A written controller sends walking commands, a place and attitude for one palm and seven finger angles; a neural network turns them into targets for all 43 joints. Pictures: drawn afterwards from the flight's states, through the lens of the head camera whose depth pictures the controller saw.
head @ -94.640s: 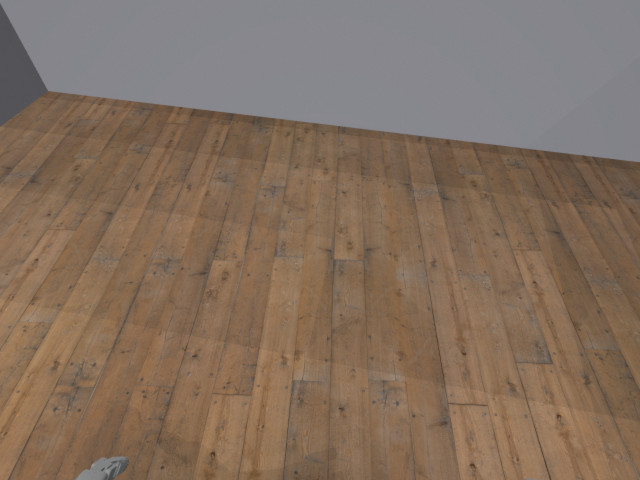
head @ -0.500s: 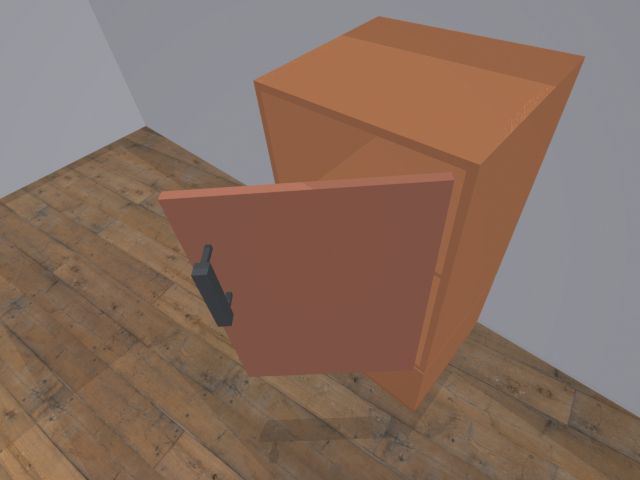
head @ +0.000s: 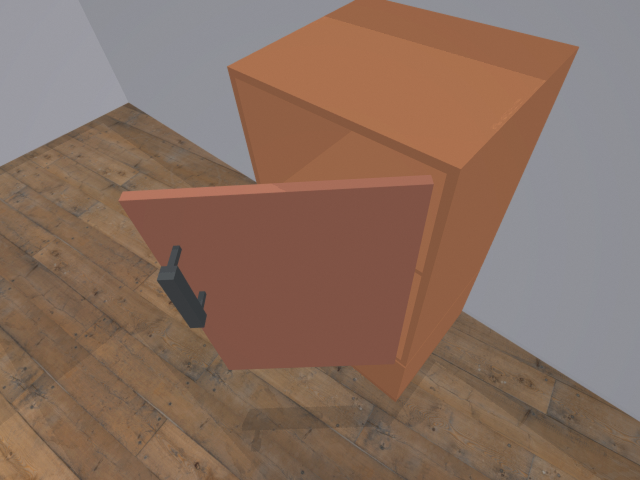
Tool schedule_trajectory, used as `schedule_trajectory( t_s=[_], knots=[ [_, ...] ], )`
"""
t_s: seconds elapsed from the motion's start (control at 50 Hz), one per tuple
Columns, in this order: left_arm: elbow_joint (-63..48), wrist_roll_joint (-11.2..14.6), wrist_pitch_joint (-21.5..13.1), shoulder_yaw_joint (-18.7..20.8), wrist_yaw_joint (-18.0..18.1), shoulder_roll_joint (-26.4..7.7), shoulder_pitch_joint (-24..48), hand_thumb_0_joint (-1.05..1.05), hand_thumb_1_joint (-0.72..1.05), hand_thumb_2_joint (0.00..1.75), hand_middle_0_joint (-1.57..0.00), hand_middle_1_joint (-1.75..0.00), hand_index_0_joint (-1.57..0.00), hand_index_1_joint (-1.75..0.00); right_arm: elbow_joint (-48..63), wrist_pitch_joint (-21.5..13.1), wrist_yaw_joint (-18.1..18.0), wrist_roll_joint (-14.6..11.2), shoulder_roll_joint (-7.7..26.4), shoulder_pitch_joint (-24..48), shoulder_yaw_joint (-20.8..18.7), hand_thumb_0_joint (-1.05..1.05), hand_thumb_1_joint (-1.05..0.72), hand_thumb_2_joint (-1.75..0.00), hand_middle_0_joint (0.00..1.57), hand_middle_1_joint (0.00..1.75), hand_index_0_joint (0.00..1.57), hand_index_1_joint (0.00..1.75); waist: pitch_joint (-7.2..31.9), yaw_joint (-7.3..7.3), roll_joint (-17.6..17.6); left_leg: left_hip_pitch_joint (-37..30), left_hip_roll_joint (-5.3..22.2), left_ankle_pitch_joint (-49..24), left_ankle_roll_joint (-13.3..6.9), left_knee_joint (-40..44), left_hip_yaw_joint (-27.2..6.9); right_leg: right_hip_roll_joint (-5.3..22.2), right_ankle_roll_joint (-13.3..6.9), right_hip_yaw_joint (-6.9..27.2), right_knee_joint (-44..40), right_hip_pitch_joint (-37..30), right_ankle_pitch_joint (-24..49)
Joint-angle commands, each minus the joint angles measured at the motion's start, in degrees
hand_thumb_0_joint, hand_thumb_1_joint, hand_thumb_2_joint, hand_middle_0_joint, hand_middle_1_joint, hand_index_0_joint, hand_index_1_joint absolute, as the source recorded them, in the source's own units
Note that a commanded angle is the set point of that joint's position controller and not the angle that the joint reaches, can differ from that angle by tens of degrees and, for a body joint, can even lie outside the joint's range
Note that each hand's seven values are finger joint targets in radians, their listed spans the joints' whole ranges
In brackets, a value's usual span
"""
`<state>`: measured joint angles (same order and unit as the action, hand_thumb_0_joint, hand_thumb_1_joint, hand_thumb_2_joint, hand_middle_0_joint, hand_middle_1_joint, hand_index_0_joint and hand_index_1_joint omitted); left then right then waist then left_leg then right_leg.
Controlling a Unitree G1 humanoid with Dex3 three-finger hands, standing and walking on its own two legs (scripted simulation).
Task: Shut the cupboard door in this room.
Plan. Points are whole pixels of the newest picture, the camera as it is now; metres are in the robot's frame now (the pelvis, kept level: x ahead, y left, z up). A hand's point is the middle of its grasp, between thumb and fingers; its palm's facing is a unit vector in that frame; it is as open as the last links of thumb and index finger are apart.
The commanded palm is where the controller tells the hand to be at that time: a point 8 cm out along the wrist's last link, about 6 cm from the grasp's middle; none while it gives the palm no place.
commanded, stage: come to a stop and stand still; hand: left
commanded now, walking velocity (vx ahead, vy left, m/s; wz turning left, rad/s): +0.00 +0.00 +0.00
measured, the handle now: (187, 287) +0.39 +0.24 -0.04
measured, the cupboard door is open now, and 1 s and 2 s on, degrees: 42 42 42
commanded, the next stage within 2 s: look again from close up in 0.30 s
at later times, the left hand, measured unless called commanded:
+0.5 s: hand out of the picture +0.02 +0.18 -0.17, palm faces +0.03 -0.97 -0.23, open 7.3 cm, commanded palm none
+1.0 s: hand out of the picture +0.01 +0.18 -0.17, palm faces +0.04 -0.98 -0.21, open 7.3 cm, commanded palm none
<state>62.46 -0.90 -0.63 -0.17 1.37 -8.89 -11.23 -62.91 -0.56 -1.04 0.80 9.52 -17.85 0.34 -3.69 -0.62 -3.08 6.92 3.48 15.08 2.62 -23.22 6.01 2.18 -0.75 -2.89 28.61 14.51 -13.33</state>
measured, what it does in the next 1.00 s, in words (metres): stands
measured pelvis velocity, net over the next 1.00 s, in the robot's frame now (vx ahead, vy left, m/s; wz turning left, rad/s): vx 0.01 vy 0.00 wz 0.01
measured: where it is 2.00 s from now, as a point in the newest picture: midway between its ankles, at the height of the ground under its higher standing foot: outside the picture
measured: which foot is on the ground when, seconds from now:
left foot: down 0.00-1.00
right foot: down 0.00-1.00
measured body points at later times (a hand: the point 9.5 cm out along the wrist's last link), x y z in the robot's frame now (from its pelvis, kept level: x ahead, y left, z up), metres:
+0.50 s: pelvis +0.01 +0.00 +0.00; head +0.03 -0.02 +0.45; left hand +0.02 +0.23 -0.15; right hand +0.01 -0.22 -0.17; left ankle -0.03 +0.15 -0.74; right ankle +0.02 -0.11 -0.74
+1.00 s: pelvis +0.01 +0.00 +0.00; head +0.03 -0.01 +0.45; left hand +0.01 +0.23 -0.15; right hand -0.01 -0.20 -0.17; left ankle -0.03 +0.15 -0.74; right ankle +0.02 -0.11 -0.74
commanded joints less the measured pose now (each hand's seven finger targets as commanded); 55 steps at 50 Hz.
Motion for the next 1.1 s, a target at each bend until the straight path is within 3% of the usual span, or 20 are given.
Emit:
schedule_trajectory(
  t_s=[0.0, 0.18, 0.28, 0.42, 0.82, 0.98, 1.08],
  knots=[
    [-1.01, 0.36, -0.87, 1.5, 0.49, -7.75, -3.17, 0.0, 0.9, 0.9, -0.2, -0.3, -0.2, -0.3, 0.88, -0.71, -0.42, 0.26, 3.8, -3.7, -0.58, 0.0, -0.9, -0.9, 0.2, 0.3, 0.2, 0.3, 1.34, 0.49, 4.79, 2.67, 2.63, -5.02, -2.6, 3.61, -2.6, 5.11, -1.79, 5.28, -6.22, -3.0, 8.99],
    [-0.59, 0.28, -0.93, 1.67, 0.57, -7.1, -3.27, 0.0, 0.9, 0.9, -0.2, -0.3, -0.2, -0.3, -0.02, -0.79, -0.61, 0.2, 3.06, -3.69, -0.73, 0.0, -0.9, -0.9, 0.2, 0.3, 0.2, 0.3, 1.55, 0.41, 3.3, 1.67, 3.04, -6.73, -2.5, 4.09, -2.41, 4.76, -1.76, 4.8, -6.41, -3.8, 11.06],
    [-0.26, 0.2, -1.05, 1.69, 0.61, -6.98, -3.77, 0.0, 0.9, 0.9, -0.2, -0.3, -0.2, -0.3, -0.22, -0.77, -0.67, 0.19, 2.96, -3.29, -0.85, 0.0, -0.9, -0.9, 0.2, 0.3, 0.2, 0.3, 1.73, 0.45, 4.24, 1.0, 3.12, -7.47, -2.41, 3.91, -2.28, 4.79, -1.63, 4.52, -6.52, -4.28, 12.94],
    [0.12, 0.25, -0.89, 1.65, 0.55, -6.58, -4.3, 0.0, 0.9, 0.9, -0.2, -0.3, -0.2, -0.3, -0.43, -0.72, -0.75, 0.22, 2.84, -2.86, -0.77, 0.0, -0.9, -0.9, 0.2, 0.3, 0.2, 0.3, 0.31, 0.55, 2.93, 1.15, 3.18, -6.41, -2.46, 4.58, -2.59, 4.46, -1.57, 4.51, -7.39, -3.15, 9.56],
    [0.69, 0.17, -0.81, 1.72, 0.53, -5.63, -5.14, 0.0, 0.9, 0.9, -0.2, -0.3, -0.2, -0.3, -1.3, -0.9, -0.76, 0.22, 1.8, -3.81, -0.81, 0.0, -0.9, -0.9, 0.2, 0.3, 0.2, 0.3, -0.25, 0.83, 3.5, 2.3, 3.0, -5.96, -2.79, 5.02, -3.16, 4.41, -1.32, 3.71, -7.56, -3.64, 7.05],
    [0.77, 0.1, -0.89, 1.79, 0.56, -5.18, -5.65, 0.0, 0.9, 0.9, -0.2, -0.3, -0.2, -0.3, -1.61, -1.19, -0.89, 0.15, 1.51, -4.04, -0.95, 0.0, -0.9, -0.9, 0.2, 0.3, 0.2, 0.3, 0.62, 1.03, 3.28, 1.94, 3.16, -8.34, -2.9, 4.86, -3.25, 4.54, -1.17, 3.13, -6.66, -4.64, 10.02],
    [-1.22, -0.04, -0.16, 2.86, 1.06, -6.65, -4.83, 0.0, 0.9, 0.9, -0.2, -0.3, -0.2, -0.3, 0.33, -0.49, -1.16, -0.05, 2.16, -3.01, -1.93, 0.0, -0.9, -0.9, 0.2, 0.3, 0.2, 0.3, 1.58, 1.38, 2.12, 2.36, 3.22, -16.22, -2.72, 1.88, -2.81, 5.86, -1.56, 4.03, -2.35, -4.33, 19.56]
  ],
)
